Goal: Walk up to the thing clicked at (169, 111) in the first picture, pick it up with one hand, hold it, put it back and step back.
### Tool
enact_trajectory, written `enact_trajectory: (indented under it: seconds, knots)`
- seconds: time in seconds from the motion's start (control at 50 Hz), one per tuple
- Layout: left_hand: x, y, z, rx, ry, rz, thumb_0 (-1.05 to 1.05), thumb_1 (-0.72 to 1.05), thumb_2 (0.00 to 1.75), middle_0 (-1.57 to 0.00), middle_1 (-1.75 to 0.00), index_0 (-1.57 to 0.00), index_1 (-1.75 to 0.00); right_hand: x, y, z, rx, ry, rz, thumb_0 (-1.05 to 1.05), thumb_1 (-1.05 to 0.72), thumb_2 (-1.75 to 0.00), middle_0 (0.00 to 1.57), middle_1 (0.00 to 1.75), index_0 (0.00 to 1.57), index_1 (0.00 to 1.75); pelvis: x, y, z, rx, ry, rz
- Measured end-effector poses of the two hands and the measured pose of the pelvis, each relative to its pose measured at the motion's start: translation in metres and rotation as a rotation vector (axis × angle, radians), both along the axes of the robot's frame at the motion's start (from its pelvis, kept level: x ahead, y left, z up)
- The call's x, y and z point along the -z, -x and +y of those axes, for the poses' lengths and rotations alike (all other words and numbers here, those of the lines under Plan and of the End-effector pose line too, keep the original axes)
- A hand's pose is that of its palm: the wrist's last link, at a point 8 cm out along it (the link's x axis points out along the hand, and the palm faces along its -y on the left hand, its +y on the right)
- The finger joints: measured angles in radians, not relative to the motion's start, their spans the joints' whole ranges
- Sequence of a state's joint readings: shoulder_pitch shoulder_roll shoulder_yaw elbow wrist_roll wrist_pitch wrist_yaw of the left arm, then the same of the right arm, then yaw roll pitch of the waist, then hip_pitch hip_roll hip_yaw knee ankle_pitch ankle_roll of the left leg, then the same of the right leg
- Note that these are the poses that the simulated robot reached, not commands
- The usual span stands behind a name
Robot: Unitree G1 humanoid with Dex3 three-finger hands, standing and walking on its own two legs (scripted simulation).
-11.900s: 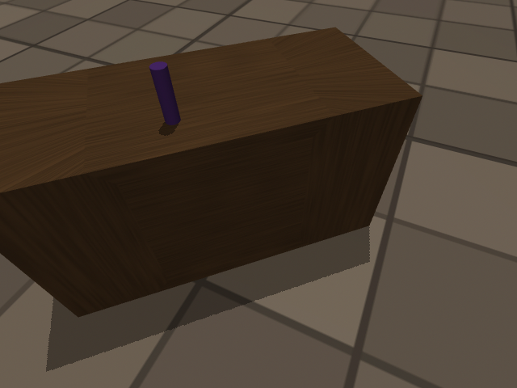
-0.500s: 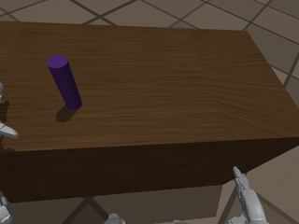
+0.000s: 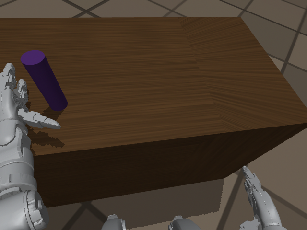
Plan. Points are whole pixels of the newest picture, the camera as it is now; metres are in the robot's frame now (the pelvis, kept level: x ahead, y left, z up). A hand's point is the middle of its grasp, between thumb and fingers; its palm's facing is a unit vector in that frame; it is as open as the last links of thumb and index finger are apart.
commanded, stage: close in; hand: left
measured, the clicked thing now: (48, 84) +0.48 +0.23 +0.08
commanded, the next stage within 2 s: close in 0.18 s
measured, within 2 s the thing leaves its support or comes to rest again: leaves its support in 1.40 s
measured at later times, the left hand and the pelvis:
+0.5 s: hand (53, 94) +0.47 +0.23 +0.06, palm faces +0.22 -0.97 +0.03, open 16.9 cm; pelvis +0.00 -0.01 +0.00, yaw +0 degrees
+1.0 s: hand (54, 93) +0.47 +0.22 +0.06, palm faces +0.21 -0.98 +0.02, open 9.0 cm; pelvis +0.00 +0.00 +0.00, yaw +0 degrees
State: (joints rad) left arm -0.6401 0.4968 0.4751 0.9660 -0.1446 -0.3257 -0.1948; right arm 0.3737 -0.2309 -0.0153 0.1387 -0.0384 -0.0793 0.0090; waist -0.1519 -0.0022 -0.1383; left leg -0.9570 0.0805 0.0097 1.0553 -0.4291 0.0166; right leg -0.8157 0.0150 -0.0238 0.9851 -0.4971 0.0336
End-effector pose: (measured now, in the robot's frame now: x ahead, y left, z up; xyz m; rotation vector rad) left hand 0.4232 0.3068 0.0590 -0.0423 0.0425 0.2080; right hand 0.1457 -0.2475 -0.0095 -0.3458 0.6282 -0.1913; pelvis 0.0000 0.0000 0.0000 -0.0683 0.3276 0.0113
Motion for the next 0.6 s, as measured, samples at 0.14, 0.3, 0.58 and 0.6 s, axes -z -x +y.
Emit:
enact_trajectory:
  seconds: [0.14,0.3,0.58,0.6]
  knots:
    - [0.002,0.003,-0.011,-0.002,-0.005,-0.008,-0.02,-0.58,0.0,-0.07,-0.02,-0.07,-0.01,-0.002,0.005,-0.004,-0.015,0.004,0.01,-0.01,0.52,-0.04,0.06,0.05,0.06,0.05,0.001,0.004,-0.005,-0.007,-0.006,-0.007]
    - [0.0,-0.005,-0.029,0.016,-0.012,-0.012,-0.02,-0.59,0.0,-0.07,-0.01,-0.08,0.0,-0.002,0.009,-0.012,0.003,0.013,0.028,-0.01,0.52,-0.04,0.06,0.05,0.06,0.05,0.0,0.005,-0.008,-0.006,-0.008,-0.006]
    - [-0.002,-0.02,-0.03,-0.014,-0.015,-0.018,-0.02,-0.6,0.08,-0.36,-0.21,-0.36,-0.2,-0.005,0.004,-0.013,0.015,0.007,0.027,-0.01,0.51,-0.04,0.06,0.05,0.06,0.05,0.001,0.001,-0.008,0.001,-0.011,0.008]
    - [-0.002,-0.021,-0.03,-0.01,-0.015,-0.018,-0.02,-0.59,0.09,-0.38,-0.22,-0.39,-0.21,-0.005,0.004,-0.014,0.015,0.01,0.032,-0.01,0.51,-0.04,0.06,0.05,0.06,0.05,0.001,0.001,-0.008,0.0,-0.01,0.009]
